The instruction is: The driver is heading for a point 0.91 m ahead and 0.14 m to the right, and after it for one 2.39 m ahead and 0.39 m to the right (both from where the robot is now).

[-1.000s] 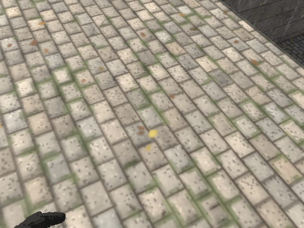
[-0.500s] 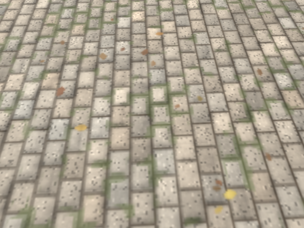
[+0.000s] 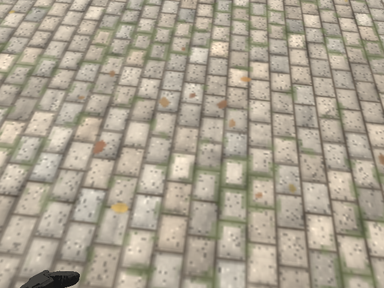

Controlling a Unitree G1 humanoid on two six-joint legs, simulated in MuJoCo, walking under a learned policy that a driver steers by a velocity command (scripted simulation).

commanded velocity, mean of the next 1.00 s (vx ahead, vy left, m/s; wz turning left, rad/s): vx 0.50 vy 0.00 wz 0.05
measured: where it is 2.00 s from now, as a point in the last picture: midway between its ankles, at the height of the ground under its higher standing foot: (192, 170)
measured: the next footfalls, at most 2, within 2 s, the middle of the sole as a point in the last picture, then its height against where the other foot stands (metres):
right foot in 0.16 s outside the picture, level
left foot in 0.70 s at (149, 259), level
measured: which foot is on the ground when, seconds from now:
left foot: down 0.00-0.18, up 0.20-0.68, down 0.70-1.00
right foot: up 0.00-0.14, down 0.16-0.72, up 0.74-1.00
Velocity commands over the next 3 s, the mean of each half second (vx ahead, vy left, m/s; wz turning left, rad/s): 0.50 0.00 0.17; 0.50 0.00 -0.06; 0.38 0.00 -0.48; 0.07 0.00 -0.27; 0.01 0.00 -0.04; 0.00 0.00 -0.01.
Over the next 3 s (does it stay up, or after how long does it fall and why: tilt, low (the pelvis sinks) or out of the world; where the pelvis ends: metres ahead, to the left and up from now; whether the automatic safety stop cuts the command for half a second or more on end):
stays up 0.93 -0.07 -0.01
